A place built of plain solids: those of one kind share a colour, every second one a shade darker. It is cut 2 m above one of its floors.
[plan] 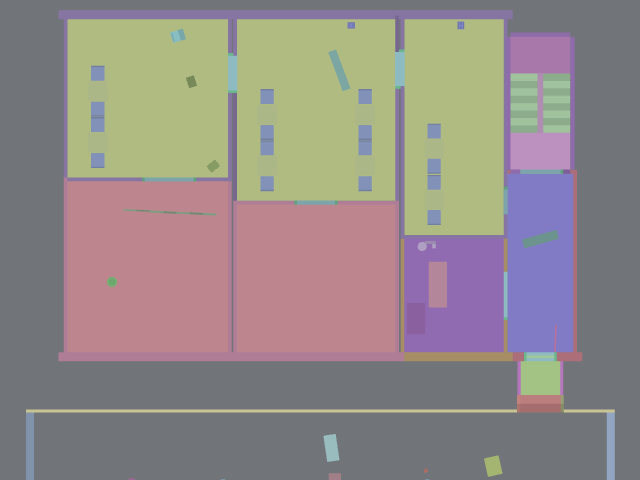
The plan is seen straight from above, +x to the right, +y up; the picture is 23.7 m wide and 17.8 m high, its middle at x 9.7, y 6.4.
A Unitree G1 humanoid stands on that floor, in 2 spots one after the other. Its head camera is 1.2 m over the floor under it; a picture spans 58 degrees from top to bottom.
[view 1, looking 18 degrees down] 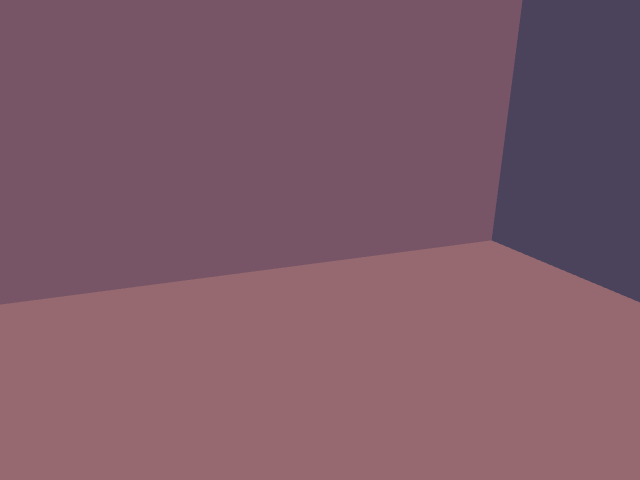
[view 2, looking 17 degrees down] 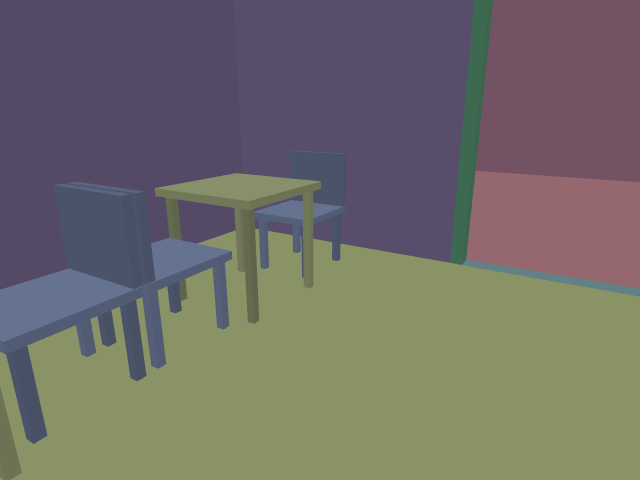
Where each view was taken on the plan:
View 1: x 9.56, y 5.01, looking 160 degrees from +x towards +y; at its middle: wall_front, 3.29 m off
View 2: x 9.56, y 11.22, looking -59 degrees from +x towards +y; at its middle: floor_back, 4.10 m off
